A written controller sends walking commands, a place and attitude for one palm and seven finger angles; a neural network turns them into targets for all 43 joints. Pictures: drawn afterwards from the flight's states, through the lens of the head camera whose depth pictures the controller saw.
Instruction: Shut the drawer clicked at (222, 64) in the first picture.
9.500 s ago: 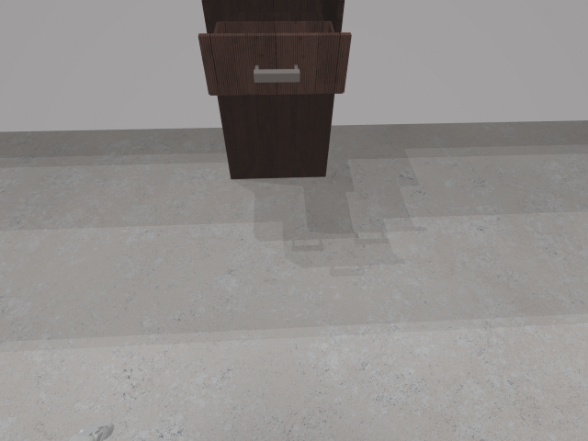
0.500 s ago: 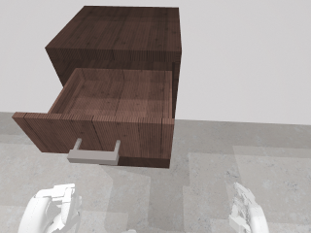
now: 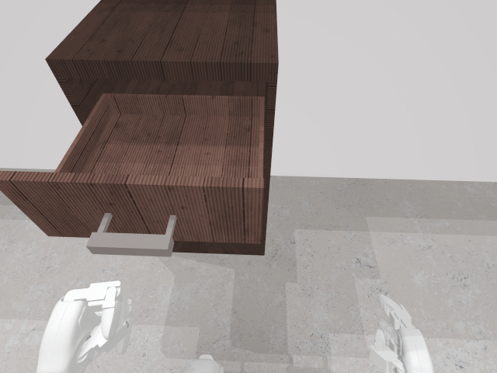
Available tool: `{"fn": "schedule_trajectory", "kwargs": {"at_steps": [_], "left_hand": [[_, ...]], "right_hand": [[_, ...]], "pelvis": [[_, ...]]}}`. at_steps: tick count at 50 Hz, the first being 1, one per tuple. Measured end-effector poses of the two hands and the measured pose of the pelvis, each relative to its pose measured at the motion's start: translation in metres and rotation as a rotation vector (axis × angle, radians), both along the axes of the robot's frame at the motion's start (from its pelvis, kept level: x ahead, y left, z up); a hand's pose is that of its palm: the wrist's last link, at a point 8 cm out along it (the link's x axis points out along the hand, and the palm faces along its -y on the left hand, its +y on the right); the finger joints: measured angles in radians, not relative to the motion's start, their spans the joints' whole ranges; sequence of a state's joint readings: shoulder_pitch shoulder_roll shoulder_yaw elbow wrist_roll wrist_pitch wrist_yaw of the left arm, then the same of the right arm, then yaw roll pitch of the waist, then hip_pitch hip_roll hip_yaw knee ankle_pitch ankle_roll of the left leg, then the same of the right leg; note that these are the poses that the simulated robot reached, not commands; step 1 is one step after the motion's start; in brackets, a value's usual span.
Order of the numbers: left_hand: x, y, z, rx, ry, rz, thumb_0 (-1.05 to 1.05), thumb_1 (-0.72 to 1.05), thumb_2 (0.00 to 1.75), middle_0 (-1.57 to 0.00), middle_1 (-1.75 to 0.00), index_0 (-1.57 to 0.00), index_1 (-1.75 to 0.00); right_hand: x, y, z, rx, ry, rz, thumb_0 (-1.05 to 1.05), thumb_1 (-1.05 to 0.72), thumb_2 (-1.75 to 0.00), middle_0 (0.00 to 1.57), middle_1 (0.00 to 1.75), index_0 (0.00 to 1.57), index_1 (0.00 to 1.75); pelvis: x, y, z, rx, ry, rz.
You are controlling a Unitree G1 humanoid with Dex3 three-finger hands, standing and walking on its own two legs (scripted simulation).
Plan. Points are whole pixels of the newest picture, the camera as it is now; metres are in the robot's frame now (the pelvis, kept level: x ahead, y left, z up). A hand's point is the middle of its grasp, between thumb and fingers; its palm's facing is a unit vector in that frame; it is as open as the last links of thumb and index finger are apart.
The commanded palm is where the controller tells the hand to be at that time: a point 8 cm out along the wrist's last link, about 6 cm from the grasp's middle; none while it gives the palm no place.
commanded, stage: bring the fist close to the handle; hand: left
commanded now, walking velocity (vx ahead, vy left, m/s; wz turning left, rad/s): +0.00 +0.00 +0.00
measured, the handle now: (135, 232) +0.34 +0.22 +0.02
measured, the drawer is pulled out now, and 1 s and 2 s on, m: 0.29 0.29 0.22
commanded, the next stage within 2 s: push the drawer shut in 0.94 s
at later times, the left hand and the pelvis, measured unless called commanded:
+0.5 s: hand (140, 306) +0.21 +0.18 +0.02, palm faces +0.01 -1.00 -0.03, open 3.3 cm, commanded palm +0.20 +0.23 +0.02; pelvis +0.00 +0.01 -0.03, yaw -1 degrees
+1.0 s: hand (142, 305) +0.22 +0.18 +0.01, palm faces +0.00 -1.00 -0.03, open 3.3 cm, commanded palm +0.20 +0.23 +0.02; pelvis +0.00 +0.02 -0.04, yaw -1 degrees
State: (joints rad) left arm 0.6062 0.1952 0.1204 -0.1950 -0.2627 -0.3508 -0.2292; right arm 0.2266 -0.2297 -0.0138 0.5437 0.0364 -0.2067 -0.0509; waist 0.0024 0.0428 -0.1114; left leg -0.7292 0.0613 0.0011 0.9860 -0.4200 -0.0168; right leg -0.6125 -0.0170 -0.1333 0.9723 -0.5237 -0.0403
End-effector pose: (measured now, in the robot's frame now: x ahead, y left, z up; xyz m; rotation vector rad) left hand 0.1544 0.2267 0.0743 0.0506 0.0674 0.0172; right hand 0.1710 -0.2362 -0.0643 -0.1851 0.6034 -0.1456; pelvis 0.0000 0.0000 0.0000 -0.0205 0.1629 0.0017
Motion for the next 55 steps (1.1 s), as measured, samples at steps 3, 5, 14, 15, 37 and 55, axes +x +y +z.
{"fn": "schedule_trajectory", "kwargs": {"at_steps": [3, 5, 14, 15, 37, 55], "left_hand": [[0.006, 0.000, -0.006, 0.003, 0.007, -0.001, 0.02, 0.90, 0.90, -1.40, -1.60, -1.40, -1.60], [0.009, 0.000, -0.010, 0.000, 0.007, 0.002, 0.02, 0.90, 0.90, -1.40, -1.60, -1.40, -1.60], [0.022, 0.005, -0.029, 0.003, 0.002, 0.007, 0.02, 0.90, 0.90, -1.40, -1.60, -1.40, -1.60], [0.023, 0.006, -0.031, 0.002, 0.001, 0.008, 0.02, 0.90, 0.90, -1.40, -1.60, -1.40, -1.60], [0.051, 0.006, -0.056, -0.013, -0.017, -0.013, 0.02, 0.90, 0.90, -1.39, -1.60, -1.40, -1.60], [0.047, 0.003, -0.058, -0.015, -0.024, -0.018, 0.02, 0.90, 0.90, -1.40, -1.60, -1.40, -1.60]], "right_hand": [[-0.005, -0.003, -0.005, -0.005, 0.025, -0.013, 0.02, -0.90, -0.90, 0.20, 0.30, 0.20, 0.30], [-0.007, -0.003, -0.008, -0.007, 0.038, -0.019, 0.02, -0.90, -0.90, 0.20, 0.30, 0.20, 0.30], [-0.008, 0.000, -0.023, -0.014, 0.080, -0.020, 0.02, -0.90, -0.90, 0.20, 0.30, 0.20, 0.30], [-0.008, 0.001, -0.025, -0.015, 0.083, -0.018, 0.02, -0.90, -0.90, 0.20, 0.30, 0.20, 0.30], [-0.011, 0.018, -0.045, -0.017, 0.139, 0.002, 0.02, -0.90, -0.90, 0.20, 0.30, 0.21, 0.30], [-0.008, 0.019, -0.044, -0.035, 0.131, 0.012, 0.02, -0.90, -0.90, 0.20, 0.30, 0.21, 0.30]], "pelvis": [[0.000, 0.000, -0.002, 0.002, 0.011, -0.004], [0.000, 0.001, -0.003, 0.002, 0.020, -0.006], [0.000, 0.004, -0.014, -0.001, 0.060, -0.012], [-0.001, 0.005, -0.015, -0.002, 0.065, -0.012], [-0.005, 0.017, -0.034, -0.017, 0.122, -0.020], [-0.005, 0.021, -0.037, -0.022, 0.130, -0.015]]}}
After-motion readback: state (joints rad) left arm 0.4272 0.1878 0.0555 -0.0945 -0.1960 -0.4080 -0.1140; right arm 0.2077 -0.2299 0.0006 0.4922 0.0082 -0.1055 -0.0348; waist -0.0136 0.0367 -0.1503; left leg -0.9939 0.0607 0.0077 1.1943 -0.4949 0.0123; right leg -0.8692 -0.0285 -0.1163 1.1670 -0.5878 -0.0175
